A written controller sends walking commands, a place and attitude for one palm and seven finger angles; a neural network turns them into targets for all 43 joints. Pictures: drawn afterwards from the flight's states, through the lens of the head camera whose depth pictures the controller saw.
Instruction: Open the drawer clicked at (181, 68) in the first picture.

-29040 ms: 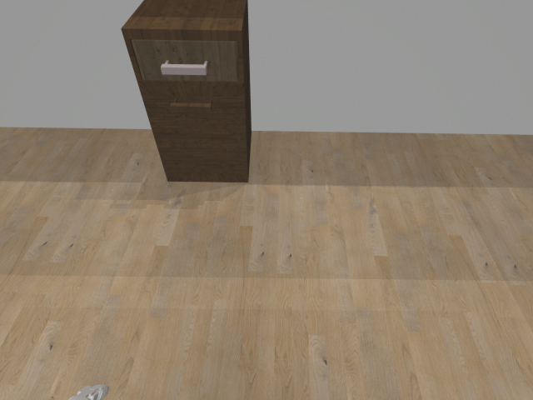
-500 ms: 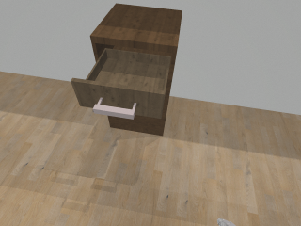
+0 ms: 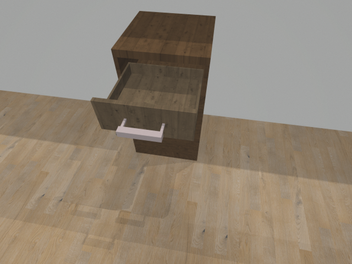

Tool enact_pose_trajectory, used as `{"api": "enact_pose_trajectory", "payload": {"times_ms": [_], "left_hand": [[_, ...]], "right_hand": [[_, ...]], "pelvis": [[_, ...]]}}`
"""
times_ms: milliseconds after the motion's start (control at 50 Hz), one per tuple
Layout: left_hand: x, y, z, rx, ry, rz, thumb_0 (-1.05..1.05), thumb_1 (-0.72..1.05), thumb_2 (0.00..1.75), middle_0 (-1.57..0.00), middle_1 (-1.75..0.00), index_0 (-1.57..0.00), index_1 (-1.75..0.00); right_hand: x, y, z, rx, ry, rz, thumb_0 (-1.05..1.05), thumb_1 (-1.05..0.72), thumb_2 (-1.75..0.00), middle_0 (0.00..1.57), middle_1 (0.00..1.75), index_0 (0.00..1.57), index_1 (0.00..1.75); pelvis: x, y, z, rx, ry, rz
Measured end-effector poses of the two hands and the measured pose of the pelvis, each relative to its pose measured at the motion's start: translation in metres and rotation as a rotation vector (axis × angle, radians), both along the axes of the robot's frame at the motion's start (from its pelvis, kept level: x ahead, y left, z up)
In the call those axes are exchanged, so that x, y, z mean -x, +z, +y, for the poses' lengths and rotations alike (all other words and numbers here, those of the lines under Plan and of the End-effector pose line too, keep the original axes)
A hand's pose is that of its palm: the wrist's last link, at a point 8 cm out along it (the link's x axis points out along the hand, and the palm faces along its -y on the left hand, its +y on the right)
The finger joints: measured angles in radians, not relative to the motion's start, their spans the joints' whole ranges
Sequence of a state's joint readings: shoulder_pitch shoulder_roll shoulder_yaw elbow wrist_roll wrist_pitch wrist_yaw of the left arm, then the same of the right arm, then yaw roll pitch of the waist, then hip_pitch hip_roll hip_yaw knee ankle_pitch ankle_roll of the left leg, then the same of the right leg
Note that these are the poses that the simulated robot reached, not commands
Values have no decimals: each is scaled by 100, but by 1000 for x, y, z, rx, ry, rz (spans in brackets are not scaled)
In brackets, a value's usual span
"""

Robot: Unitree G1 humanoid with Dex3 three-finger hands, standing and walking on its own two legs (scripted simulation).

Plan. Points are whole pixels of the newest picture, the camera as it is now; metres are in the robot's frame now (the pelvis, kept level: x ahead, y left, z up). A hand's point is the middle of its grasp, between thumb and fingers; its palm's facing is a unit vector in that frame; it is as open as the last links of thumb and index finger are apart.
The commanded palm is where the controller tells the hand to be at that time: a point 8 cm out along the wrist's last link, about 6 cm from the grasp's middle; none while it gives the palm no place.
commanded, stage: let the arm hang, fingers relaxed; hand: left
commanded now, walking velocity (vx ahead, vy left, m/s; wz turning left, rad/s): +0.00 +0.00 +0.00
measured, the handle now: (141, 129) +0.58 +0.17 -0.11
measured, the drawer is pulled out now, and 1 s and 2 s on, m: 0.30 0.30 0.30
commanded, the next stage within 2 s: look to check the result in 0.32 s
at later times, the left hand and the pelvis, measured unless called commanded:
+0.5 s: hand out of the picture -0.01 +0.16 -0.18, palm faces +0.03 -0.98 -0.20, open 7.4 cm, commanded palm none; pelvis +0.00 -0.01 +0.00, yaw +0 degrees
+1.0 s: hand out of the picture +0.02 +0.17 -0.17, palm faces +0.02 -0.97 -0.23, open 7.4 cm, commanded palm none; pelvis +0.01 -0.02 +0.00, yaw +0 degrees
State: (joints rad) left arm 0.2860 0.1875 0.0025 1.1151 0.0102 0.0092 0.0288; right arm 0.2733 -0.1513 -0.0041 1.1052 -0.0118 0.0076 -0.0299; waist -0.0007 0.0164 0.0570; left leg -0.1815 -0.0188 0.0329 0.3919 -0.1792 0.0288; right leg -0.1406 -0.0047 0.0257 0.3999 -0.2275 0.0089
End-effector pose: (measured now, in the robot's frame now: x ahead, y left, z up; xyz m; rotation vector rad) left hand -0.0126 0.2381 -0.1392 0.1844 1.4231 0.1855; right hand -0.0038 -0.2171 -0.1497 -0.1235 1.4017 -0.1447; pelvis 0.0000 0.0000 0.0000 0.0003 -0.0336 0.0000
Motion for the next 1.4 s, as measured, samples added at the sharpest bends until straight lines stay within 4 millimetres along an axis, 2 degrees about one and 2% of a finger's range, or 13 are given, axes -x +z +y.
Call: {"api": "enact_pose_trajectory", "payload": {"times_ms": [100,200,380,560,720,1400], "left_hand": [[-15,-3,-11,23,-12,-38,0,91,90,-20,-30,-20,-30],[-21,-5,-21,44,-14,-50,0,91,90,-20,-30,-20,-30],[-11,-6,-26,45,1,-17,0,91,89,-20,-30,-20,-30],[1,-4,-29,38,19,21,0,91,90,-20,-30,-20,-30],[-1,-4,-31,33,21,20,0,91,90,-20,-30,-20,-30],[-71,11,-7,-52,-45,-110,0,90,89,-20,-30,-20,-30]], "right_hand": [[6,0,2,-7,-12,9,0,-91,-90,20,30,20,30],[10,0,2,-7,-22,18,0,-91,-90,20,30,20,30],[12,1,-1,-5,-30,30,0,-91,-90,20,30,20,30],[5,0,-6,-3,-24,27,0,-91,-90,20,30,20,30],[-5,1,-16,9,-17,10,0,-91,-90,20,30,20,30],[-48,9,-67,85,9,-65,0,-91,-90,20,30,20,30]], "pelvis": [[0,0,-2,-1,-1,0],[0,0,-4,-2,-2,1],[-2,0,-8,0,-2,3],[-3,1,-13,-1,-1,4],[-4,1,-16,0,-2,3],[-12,3,-30,-2,-9,6]]}}
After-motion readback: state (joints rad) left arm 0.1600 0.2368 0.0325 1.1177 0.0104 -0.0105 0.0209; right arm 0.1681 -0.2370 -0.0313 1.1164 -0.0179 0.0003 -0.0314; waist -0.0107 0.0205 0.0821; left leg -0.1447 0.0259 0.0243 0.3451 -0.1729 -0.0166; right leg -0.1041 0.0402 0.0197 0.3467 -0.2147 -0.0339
